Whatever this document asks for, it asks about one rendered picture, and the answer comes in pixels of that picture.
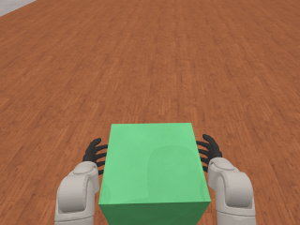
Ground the right robot forearm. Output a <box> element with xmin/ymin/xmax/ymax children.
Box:
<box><xmin>207</xmin><ymin>157</ymin><xmax>257</xmax><ymax>225</ymax></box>

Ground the left robot hand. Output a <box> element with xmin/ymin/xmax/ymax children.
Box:
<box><xmin>82</xmin><ymin>138</ymin><xmax>108</xmax><ymax>175</ymax></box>

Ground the carton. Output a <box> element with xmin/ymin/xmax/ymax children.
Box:
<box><xmin>98</xmin><ymin>123</ymin><xmax>211</xmax><ymax>225</ymax></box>

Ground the right robot hand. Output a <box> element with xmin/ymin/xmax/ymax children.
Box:
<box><xmin>196</xmin><ymin>134</ymin><xmax>222</xmax><ymax>173</ymax></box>

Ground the left robot forearm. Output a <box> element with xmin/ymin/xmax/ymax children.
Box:
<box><xmin>54</xmin><ymin>161</ymin><xmax>99</xmax><ymax>225</ymax></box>

